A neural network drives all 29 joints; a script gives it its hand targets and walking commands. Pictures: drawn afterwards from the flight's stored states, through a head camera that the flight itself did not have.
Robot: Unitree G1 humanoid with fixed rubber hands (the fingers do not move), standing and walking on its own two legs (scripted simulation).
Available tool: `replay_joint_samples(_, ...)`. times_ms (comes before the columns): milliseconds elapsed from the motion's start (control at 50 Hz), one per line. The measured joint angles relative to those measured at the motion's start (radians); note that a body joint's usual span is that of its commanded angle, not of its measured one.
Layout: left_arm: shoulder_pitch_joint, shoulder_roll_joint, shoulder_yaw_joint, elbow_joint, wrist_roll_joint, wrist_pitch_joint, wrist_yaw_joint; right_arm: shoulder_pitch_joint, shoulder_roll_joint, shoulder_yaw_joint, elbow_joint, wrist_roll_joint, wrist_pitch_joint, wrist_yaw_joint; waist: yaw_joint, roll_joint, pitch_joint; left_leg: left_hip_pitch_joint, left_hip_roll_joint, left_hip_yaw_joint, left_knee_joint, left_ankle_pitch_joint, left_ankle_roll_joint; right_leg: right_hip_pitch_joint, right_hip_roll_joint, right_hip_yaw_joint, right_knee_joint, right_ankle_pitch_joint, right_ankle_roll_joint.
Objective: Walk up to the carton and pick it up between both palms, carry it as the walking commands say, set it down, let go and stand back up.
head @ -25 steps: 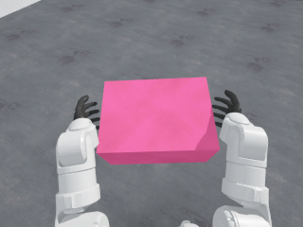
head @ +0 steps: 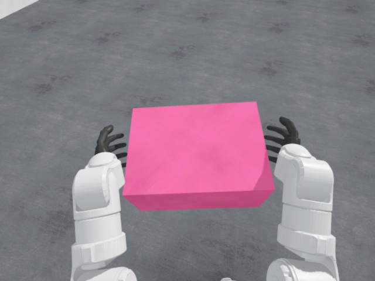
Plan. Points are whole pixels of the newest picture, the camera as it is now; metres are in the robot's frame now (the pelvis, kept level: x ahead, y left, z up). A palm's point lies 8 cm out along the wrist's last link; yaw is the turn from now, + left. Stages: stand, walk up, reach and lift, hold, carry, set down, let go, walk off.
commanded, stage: carry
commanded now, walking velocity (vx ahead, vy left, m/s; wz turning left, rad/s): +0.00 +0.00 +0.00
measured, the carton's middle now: (196, 158) +0.39 +0.01 +0.03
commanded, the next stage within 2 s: none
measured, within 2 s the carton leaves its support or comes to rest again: neither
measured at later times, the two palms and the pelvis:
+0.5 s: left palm (114, 226) +0.21 +0.15 +0.08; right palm (333, 254) +0.18 -0.20 +0.08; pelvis -0.08 +0.00 -0.01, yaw -5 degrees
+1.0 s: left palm (152, 219) +0.21 +0.08 +0.11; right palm out of the picture +0.12 -0.26 +0.14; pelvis -0.11 -0.03 +0.03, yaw -15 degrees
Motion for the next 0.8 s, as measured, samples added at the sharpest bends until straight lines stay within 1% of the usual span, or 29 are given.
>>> replay_joint_samples(20, 0.001, 0.0, 0.0, 0.0, 0.0, 0.001, -0.001, 0.001, 0.0, 0.0, 0.0, 0.0, 0.0, 0.0, 0.001, 0.003, 0.0, 0.0, 0.004, 0.002, 0.0, 0.004, -0.001, 0.004, 0.001, -0.001, -0.019, 0.07, 0.002)
replay_joint_samples(40, 0.003, -0.003, 0.0, 0.0, 0.0, 0.003, -0.006, 0.009, 0.0, -0.001, -0.004, -0.001, 0.0, 0.0, -0.002, 0.011, 0.0, 0.001, 0.007, -0.001, 0.0, 0.008, -0.001, 0.004, 0.003, -0.005, -0.021, 0.093, 0.005)
replay_joint_samples(60, 0.006, -0.006, 0.0, 0.0, 0.0, 0.007, -0.013, 0.019, 0.0, -0.002, -0.007, -0.001, 0.0, 0.0, -0.003, 0.015, -0.002, 0.001, 0.003, -0.005, 0.0, -0.001, -0.001, 0.004, 0.003, -0.005, -0.022, 0.095, 0.007)
replay_joint_samples(100, 0.007, -0.007, 0.0, 0.006, 0.0, 0.019, -0.026, 0.031, 0.0, -0.01, 0.002, -0.003, -0.002, 0.008, -0.008, 0.016, -0.008, 0.001, -0.017, -0.028, 0.009, -0.062, -0.001, 0.002, 0.0, -0.005, -0.032, 0.094, 0.007)
replay_joint_samples(160, -0.001, -0.007, 0.0, 0.006, 0.001, 0.022, -0.027, 0.031, -0.002, -0.012, 0.005, -0.004, -0.004, 0.008, -0.02, 0.014, -0.008, 0.0, -0.038, -0.046, 0.01, -0.07, -0.001, -0.007, -0.002, -0.005, -0.049, 0.116, 0.009)
replay_joint_samples(220, -0.001, -0.007, 0.0, 0.006, 0.001, 0.022, -0.027, 0.033, -0.002, -0.012, 0.005, -0.004, -0.004, 0.008, -0.026, -0.002, -0.008, 0.0, -0.04, -0.048, 0.001, -0.025, -0.001, -0.007, -0.003, -0.005, -0.052, 0.135, 0.015)
replay_joint_samples(260, 0.013, -0.007, 0.0, 0.002, 0.001, 0.022, -0.028, 0.042, -0.001, -0.001, -0.001, -0.003, 0.0, 0.008, -0.026, 0.003, -0.014, 0.001, -0.027, -0.041, -0.005, 0.059, -0.001, -0.01, 0.003, -0.007, -0.044, 0.139, 0.022)
replay_joint_samples(280, 0.031, -0.007, 0.0, -0.009, 0.001, 0.022, -0.029, 0.053, 0.001, 0.01, -0.008, -0.003, 0.003, 0.008, -0.024, 0.005, -0.017, 0.001, -0.023, -0.033, 0.001, 0.065, -0.001, -0.02, 0.003, -0.007, -0.016, 0.099, 0.023)
replay_joint_samples(320, 0.085, -0.007, 0.0, -0.042, 0.0, 0.023, -0.04, 0.088, 0.016, 0.031, -0.036, -0.003, 0.013, 0.008, -0.022, 0.02, -0.026, 0.001, -0.01, -0.02, 0.009, 0.044, -0.001, -0.035, 0.003, -0.007, 0.067, -0.004, 0.021)
replay_joint_samples(360, 0.149, -0.01, 0.0, -0.097, 0.0, 0.032, -0.055, 0.147, 0.046, 0.047, -0.085, -0.004, 0.018, 0.008, -0.005, 0.027, -0.038, -0.002, 0.01, 0.006, 0.013, 0.034, -0.002, -0.024, -0.003, -0.006, 0.078, -0.017, 0.007)
replay_joint_samples(380, 0.173, -0.013, 0.0, -0.124, 0.0, 0.041, -0.061, 0.178, 0.062, 0.051, -0.11, -0.004, 0.019, 0.008, 0.001, 0.023, -0.042, -0.007, 0.017, 0.019, 0.023, 0.03, -0.005, -0.005, -0.013, -0.005, 0.055, -0.018, -0.002)
replay_joint_samples(400, 0.186, -0.017, 0.0, -0.141, 0.0, 0.049, -0.063, 0.202, 0.072, 0.051, -0.13, -0.004, 0.019, 0.008, 0.004, 0.019, -0.039, -0.016, 0.023, 0.028, 0.041, 0.025, -0.006, -0.002, -0.017, -0.006, 0.032, 0.062, -0.001)
replay_joint_samples(420, 0.194, -0.031, 0.0, -0.142, 0.0, 0.053, -0.066, 0.232, 0.072, 0.05, -0.147, -0.004, 0.019, 0.008, 0.004, 0.018, -0.035, -0.027, 0.023, 0.024, 0.071, -0.02, -0.006, -0.007, -0.017, -0.006, 0.037, 0.09, 0.008)
replay_joint_samples(440, 0.206, -0.049, 0.0, -0.143, 0.0, 0.056, -0.072, 0.267, 0.073, 0.046, -0.164, -0.004, 0.019, 0.008, 0.004, 0.015, -0.034, -0.041, 0.011, 0.005, 0.118, -0.088, -0.006, -0.01, -0.018, -0.005, 0.036, 0.093, 0.015)
replay_joint_samples(460, 0.22, -0.065, -0.002, -0.144, 0.0, 0.059, -0.078, 0.298, 0.071, 0.044, -0.182, -0.004, 0.023, 0.008, 0.001, 0.012, -0.034, -0.054, -0.005, -0.019, 0.168, -0.13, -0.006, -0.011, -0.019, -0.004, 0.027, 0.094, 0.02)
replay_joint_samples(480, 0.225, -0.065, -0.003, -0.14, -0.001, 0.068, -0.084, 0.306, 0.069, 0.041, -0.182, -0.004, 0.031, 0.01, -0.006, 0.007, -0.034, -0.056, -0.019, -0.037, 0.204, -0.139, -0.006, -0.012, -0.02, 0.001, 0.015, 0.099, 0.023)
replay_joint_samples(520, 0.178, -0.065, -0.003, -0.108, 0.0, 0.07, -0.072, 0.258, 0.063, 0.006, -0.151, -0.004, 0.034, 0.011, -0.023, 0.002, -0.034, -0.054, -0.041, -0.055, 0.211, -0.141, -0.006, -0.032, -0.019, 0.001, -0.007, 0.111, 0.025)
replay_joint_samples(540, 0.152, -0.065, -0.003, -0.104, 0.001, 0.067, -0.065, 0.231, 0.054, -0.001, -0.143, -0.004, 0.031, 0.011, -0.03, 0.001, -0.035, -0.037, -0.052, -0.051, 0.172, -0.148, -0.006, -0.046, -0.019, 0.0, -0.017, 0.111, 0.032)
replay_joint_samples(560, 0.136, -0.066, -0.003, -0.104, 0.0, 0.056, -0.061, 0.212, 0.047, -0.001, -0.144, -0.004, 0.023, 0.011, -0.035, 0.001, -0.039, 0.006, -0.062, -0.04, 0.089, -0.153, -0.007, -0.058, -0.018, -0.001, -0.03, 0.111, 0.045)
replay_joint_samples(580, 0.129, -0.06, -0.002, -0.104, 0.0, 0.04, -0.059, 0.203, 0.047, 0.004, -0.142, -0.003, 0.011, 0.012, -0.035, -0.017, -0.038, 0.024, -0.069, -0.025, 0.029, -0.108, 0.0, -0.066, -0.022, 0.009, -0.036, 0.09, 0.058)
replay_joint_samples(600, 0.134, -0.055, -0.002, -0.104, 0.0, 0.029, -0.058, 0.203, 0.048, 0.013, -0.141, -0.003, 0.006, 0.012, -0.034, -0.024, -0.041, 0.029, -0.065, -0.013, 0.005, -0.082, 0.005, -0.074, -0.019, 0.009, -0.018, 0.044, 0.063)
replay_joint_samples(640, 0.175, -0.055, -0.003, -0.108, 0.0, 0.022, -0.063, 0.226, 0.053, 0.028, -0.141, -0.003, 0.008, 0.012, -0.035, -0.002, -0.065, 0.048, -0.04, -0.002, -0.054, -0.06, 0.018, -0.093, -0.019, -0.019, 0.075, 0.02, 0.064)
replay_joint_samples(680, 0.211, -0.057, -0.003, -0.123, 0.0, 0.03, -0.063, 0.258, 0.068, 0.034, -0.142, -0.004, 0.009, 0.012, -0.035, 0.033, -0.094, 0.075, -0.009, 0.0, -0.144, -0.014, 0.02, -0.094, -0.019, -0.026, 0.146, 0.019, 0.064)
replay_joint_samples(740, 0.227, -0.057, -0.003, -0.159, 0.0, 0.038, -0.064, 0.283, 0.075, 0.052, -0.17, -0.003, 0.008, 0.016, -0.033, 0.073, -0.128, 0.085, 0.041, 0.001, -0.252, 0.108, 0.02, -0.09, -0.024, -0.025, 0.161, 0.018, 0.064)
replay_joint_samples(760, 0.227, -0.057, -0.004, -0.169, 0.0, 0.038, -0.065, 0.285, 0.074, 0.057, -0.182, -0.004, 0.009, 0.017, -0.033, 0.074, -0.134, 0.085, 0.053, 0.003, -0.27, 0.141, 0.02, -0.088, -0.029, -0.025, 0.161, 0.018, 0.064)
replay_joint_samples(800, 0.23, -0.057, -0.003, -0.184, 0.0, 0.037, -0.07, 0.288, 0.072, 0.063, -0.2, -0.004, 0.01, 0.021, -0.033, 0.056, -0.143, 0.086, 0.065, 0.013, -0.286, 0.153, 0.02, -0.082, -0.043, -0.025, 0.158, 0.018, 0.068)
